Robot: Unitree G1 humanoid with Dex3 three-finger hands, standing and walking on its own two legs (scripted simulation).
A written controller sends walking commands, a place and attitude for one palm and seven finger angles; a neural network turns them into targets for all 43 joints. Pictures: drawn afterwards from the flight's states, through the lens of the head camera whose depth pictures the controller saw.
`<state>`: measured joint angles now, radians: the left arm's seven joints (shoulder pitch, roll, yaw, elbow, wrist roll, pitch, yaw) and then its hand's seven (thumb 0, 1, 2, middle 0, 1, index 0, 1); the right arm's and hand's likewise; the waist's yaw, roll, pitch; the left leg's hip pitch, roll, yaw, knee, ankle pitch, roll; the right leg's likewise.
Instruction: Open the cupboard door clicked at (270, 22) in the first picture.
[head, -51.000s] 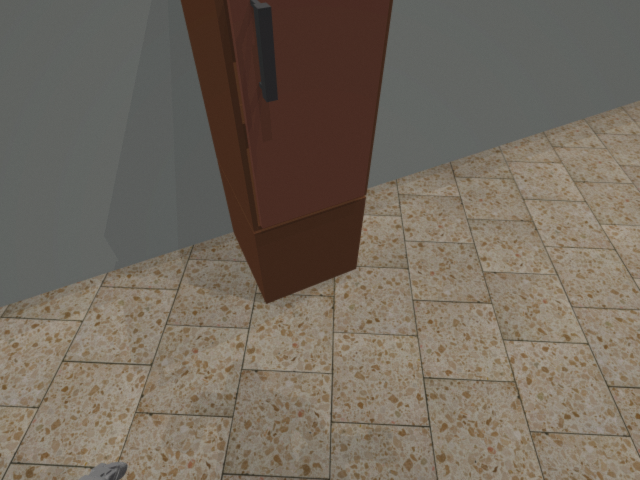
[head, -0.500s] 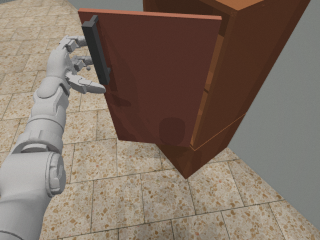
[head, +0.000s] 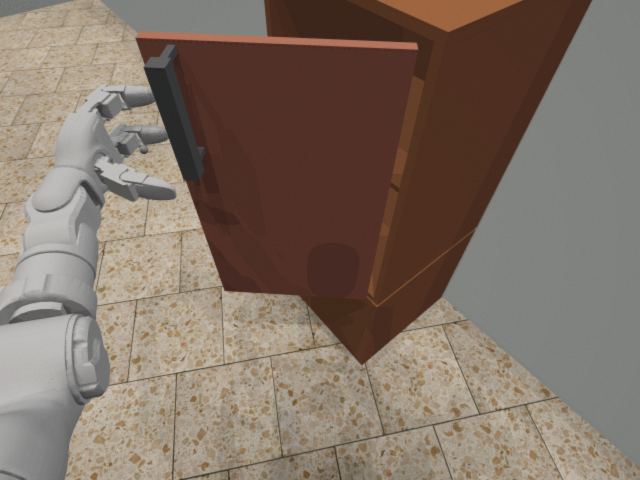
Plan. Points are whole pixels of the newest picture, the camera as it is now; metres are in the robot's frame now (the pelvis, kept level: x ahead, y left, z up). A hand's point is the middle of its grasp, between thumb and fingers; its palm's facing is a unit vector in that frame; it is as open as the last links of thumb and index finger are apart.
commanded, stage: move the hooked fingers beside the handle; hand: left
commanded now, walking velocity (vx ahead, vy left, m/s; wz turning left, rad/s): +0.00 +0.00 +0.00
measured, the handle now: (182, 117) +0.55 +0.17 +0.17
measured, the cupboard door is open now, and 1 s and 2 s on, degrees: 47 47 47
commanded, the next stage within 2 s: slide the fingers in behind the handle in 1.34 s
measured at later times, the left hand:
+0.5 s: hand (120, 147) +0.47 +0.23 +0.18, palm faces -0.05 -1.00 +0.00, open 14.0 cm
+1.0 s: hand (126, 148) +0.48 +0.22 +0.17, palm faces -0.05 -1.00 +0.01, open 14.0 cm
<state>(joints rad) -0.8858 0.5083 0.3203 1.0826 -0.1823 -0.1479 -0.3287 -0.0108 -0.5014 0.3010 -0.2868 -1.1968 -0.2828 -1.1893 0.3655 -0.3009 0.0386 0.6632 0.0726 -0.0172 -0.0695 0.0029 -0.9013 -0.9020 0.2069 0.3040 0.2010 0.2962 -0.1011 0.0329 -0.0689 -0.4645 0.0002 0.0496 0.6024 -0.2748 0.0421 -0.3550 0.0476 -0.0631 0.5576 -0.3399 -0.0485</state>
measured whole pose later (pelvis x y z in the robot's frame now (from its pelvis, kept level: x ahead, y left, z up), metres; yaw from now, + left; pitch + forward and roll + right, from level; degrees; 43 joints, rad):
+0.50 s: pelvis +0.00 +0.01 +0.00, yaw +0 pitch +9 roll -2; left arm -0.93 0.58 0.34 1.14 -0.18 -0.17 -0.38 -0.01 -0.50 0.30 -0.30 -1.20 -0.29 -1.20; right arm 0.40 -0.31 0.04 0.67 0.07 0.00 -0.08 0.00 -0.90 -0.90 0.21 0.30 0.20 0.30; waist -0.12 0.03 -0.07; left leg -0.51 0.00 0.05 0.63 -0.28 0.06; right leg -0.39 0.04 -0.06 0.56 -0.33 -0.03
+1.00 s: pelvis +0.00 +0.02 +0.00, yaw +0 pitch +9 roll -2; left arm -0.92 0.55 0.35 1.12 -0.17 -0.16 -0.35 -0.01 -0.50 0.30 -0.30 -1.20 -0.30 -1.20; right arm 0.39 -0.30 0.04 0.65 0.06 0.00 -0.07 0.00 -0.90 -0.90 0.21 0.30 0.20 0.30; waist -0.12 0.03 -0.08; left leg -0.52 -0.01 0.06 0.64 -0.29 0.06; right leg -0.40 0.04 -0.06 0.57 -0.34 -0.02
